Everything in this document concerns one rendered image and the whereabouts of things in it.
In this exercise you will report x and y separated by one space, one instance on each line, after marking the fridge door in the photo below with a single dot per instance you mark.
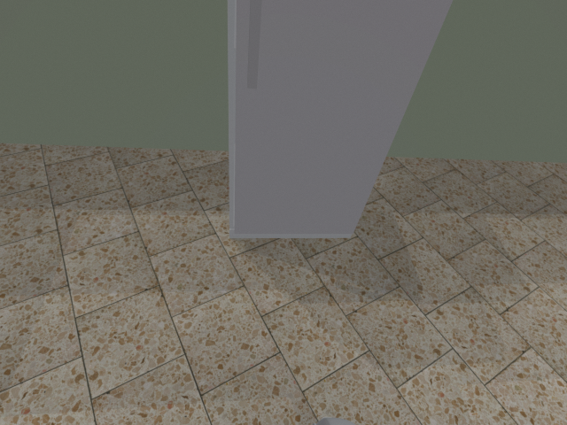
335 78

